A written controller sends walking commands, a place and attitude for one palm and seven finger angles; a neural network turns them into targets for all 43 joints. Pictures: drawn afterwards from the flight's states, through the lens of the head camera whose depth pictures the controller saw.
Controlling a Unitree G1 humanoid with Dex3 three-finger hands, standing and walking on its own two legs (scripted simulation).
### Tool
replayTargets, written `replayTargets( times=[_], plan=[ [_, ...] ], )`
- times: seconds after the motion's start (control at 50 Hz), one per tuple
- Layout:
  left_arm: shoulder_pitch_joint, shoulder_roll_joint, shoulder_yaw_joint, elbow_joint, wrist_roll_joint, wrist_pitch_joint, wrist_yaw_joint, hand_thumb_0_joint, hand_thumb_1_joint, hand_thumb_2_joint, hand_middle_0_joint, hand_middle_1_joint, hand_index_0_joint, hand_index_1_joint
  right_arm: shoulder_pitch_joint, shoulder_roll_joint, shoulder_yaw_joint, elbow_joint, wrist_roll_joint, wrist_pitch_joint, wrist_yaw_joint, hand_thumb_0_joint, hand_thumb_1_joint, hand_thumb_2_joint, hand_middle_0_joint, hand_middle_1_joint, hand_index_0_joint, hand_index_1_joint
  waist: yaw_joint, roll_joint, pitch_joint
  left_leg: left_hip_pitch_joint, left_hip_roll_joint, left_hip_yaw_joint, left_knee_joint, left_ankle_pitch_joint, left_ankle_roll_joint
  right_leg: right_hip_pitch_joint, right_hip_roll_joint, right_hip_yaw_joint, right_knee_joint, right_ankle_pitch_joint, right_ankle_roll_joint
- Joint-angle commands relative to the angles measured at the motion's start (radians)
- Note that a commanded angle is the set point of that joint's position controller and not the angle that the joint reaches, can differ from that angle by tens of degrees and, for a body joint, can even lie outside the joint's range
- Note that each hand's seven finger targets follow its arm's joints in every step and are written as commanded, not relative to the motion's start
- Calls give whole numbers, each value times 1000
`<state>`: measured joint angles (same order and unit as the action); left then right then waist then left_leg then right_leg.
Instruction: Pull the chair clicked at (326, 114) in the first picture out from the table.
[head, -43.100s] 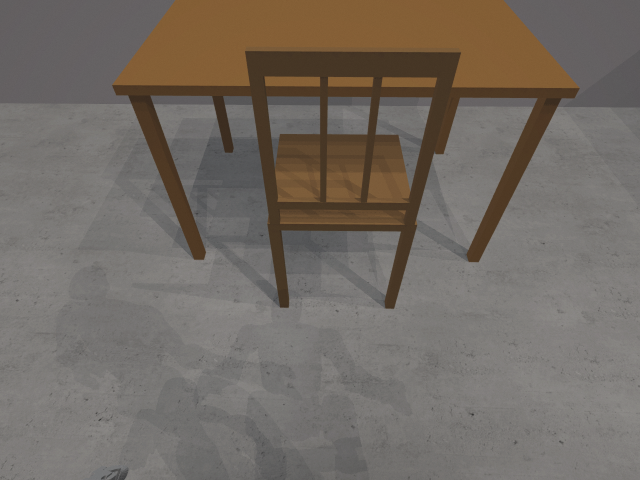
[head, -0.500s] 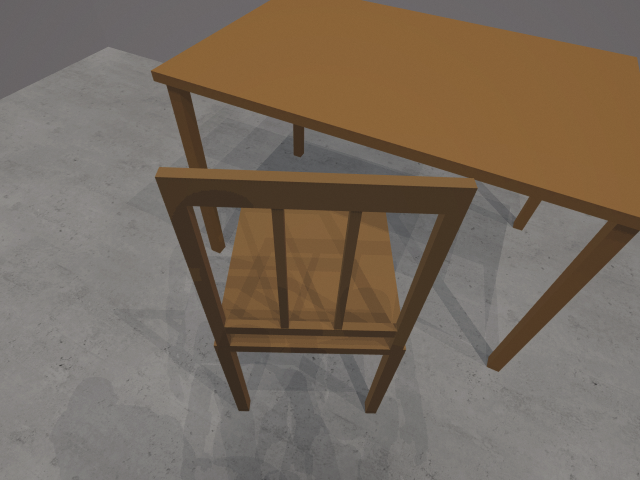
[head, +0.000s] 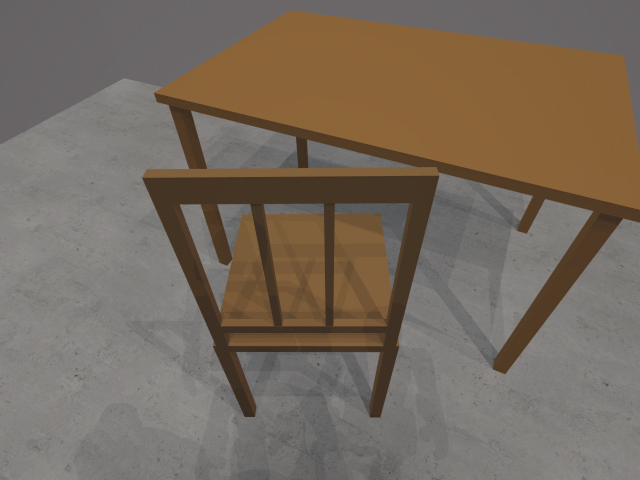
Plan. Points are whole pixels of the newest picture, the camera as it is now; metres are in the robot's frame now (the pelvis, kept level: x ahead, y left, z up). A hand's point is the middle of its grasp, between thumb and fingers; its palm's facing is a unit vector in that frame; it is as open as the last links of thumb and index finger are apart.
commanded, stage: come to a stop and stand still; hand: left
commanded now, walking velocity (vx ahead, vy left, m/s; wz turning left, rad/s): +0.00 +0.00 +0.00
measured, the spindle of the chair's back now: (269, 272) +0.47 +0.12 -0.06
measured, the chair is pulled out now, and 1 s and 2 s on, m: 0.20 0.20 0.20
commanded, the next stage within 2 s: look again from close up in 0.14 s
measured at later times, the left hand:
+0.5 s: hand out of the picture -0.02 +0.17 -0.17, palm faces +0.00 -0.98 -0.19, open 7.3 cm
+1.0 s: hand out of the picture +0.00 +0.20 -0.18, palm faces -0.01 -0.98 -0.18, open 7.3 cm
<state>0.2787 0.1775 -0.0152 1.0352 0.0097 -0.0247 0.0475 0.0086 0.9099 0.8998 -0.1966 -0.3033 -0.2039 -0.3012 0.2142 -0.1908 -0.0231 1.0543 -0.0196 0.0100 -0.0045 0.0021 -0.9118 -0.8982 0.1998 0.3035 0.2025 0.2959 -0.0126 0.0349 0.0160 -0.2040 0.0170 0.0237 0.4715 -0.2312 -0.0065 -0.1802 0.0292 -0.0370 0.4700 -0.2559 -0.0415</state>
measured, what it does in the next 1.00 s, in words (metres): stands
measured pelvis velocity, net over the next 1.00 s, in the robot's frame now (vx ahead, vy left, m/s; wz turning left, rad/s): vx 0.00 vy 0.03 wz -0.03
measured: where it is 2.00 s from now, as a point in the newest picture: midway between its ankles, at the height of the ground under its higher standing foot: outside the picture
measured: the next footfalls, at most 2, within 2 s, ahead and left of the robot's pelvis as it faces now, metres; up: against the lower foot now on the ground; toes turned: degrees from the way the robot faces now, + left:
none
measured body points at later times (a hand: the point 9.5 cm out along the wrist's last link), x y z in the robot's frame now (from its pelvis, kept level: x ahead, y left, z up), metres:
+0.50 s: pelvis +0.00 +0.01 +0.00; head +0.02 +0.01 +0.45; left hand -0.02 +0.23 -0.16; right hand -0.01 -0.21 -0.16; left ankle +0.02 +0.12 -0.74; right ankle +0.00 -0.09 -0.74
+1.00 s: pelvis +0.00 +0.03 +0.00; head +0.01 +0.03 +0.45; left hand +0.00 +0.25 -0.16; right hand +0.00 -0.19 -0.16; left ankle +0.02 +0.12 -0.74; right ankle +0.00 -0.09 -0.74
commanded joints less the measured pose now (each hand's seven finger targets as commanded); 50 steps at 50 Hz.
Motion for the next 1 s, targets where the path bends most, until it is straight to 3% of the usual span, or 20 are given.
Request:
replayTargets(
  times=[0.0, 0.1, 0.16, 0.2, 0.34, 0.54, 0.58, 0.66, 0.88, 0.96, 0.98],
  plan=[
    [36, 125, 26, -36, 2, -20, 3, 0, 900, 900, -200, -300, -200, -300, 36, -71, -3, -22, 5, -19, 1, 0, -900, -900, 200, 300, 200, 300, 1, -61, 72, 29, 42, -64, -69, 43, 19, -106, -139, 169, -174, -9, 1],
    [48, 116, 24, -15, 3, -21, 2, 0, 900, 900, -200, -300, -200, -300, 38, -69, 2, 0, 7, -18, 1, 0, -900, -900, 200, 300, 200, 300, 5, -53, 77, 27, 45, -64, -83, 22, 17, -114, -137, 167, -183, -44, 6],
    [58, 107, 24, 3, 1, -24, 2, 0, 900, 900, -200, -300, -200, -300, 44, -62, 2, 18, 8, -23, -1, 0, -900, -900, 200, 300, 200, 300, 7, -60, 53, 35, 48, -66, -86, 44, 20, -92, -138, 161, -171, 0, 8],
    [64, 102, 21, 12, 2, -23, 2, 0, 900, 900, -200, -300, -200, -300, 49, -60, 4, 29, 8, -23, -2, 0, -900, -900, 200, 300, 200, 300, 7, -27, 57, 38, 51, -64, -97, 40, 20, -96, -136, 158, -169, 2, 7],
    [94, 82, 18, 44, 1, -25, 3, 0, 900, 900, -200, -300, -200, -300, 70, -48, 7, 61, 12, -31, -8, 0, -900, -900, 200, 300, 200, 300, 12, -43, 29, 49, 62, -65, -100, 84, 26, -60, -134, 141, -136, 98, 11],
    [113, 63, 15, 66, 3, -19, 5, 0, 900, 900, -200, -300, -200, -300, 82, -37, 5, 83, 15, -34, -13, 0, -900, -900, 200, 300, 200, 300, 15, -39, 37, 55, 73, -66, -112, 87, 32, -63, -127, 129, -114, 117, 16],
    [114, 60, 14, 65, 4, -16, 5, 0, 900, 900, -200, -300, -200, -300, 79, -35, 5, 85, 16, -31, -13, 0, -900, -900, 200, 300, 200, 300, 16, -42, 70, 41, 74, -66, -122, 57, 33, -84, -123, 132, -122, 86, 15],
    [119, 56, 16, 68, 4, -16, 6, 0, 900, 900, -200, -300, -200, -300, 86, -35, 5, 84, 16, -35, -14, 0, -900, -900, 200, 300, 200, 300, 15, -38, 46, 57, 76, -66, -123, 79, 35, -73, -126, 130, -109, 118, 17],
    [112, 55, 17, 66, 8, -8, 4, 0, 900, 900, -200, -300, -200, -300, 93, -37, 4, 77, 17, -33, -16, 0, -900, -900, 200, 300, 200, 300, 16, -25, 81, 40, 81, -74, -156, 21, 39, -85, -120, 119, -112, 80, 20],
    [117, 47, 17, 69, 7, -8, 4, 0, 900, 900, -200, -300, -200, -300, 103, -42, 4, 74, 16, -36, -17, 0, -900, -900, 200, 300, 200, 300, 14, -37, 57, 57, 81, -79, -153, 47, 42, -75, -121, 116, -101, 109, 21],
    [113, 51, 17, 67, 8, -6, 4, 0, 900, 900, -200, -300, -200, -300, 104, -39, 3, 74, 18, -35, -17, 0, -900, -900, 200, 300, 200, 300, 16, -28, 80, 41, 83, -76, -162, 24, 42, -82, -121, 112, -106, 88, 22]
  ],
)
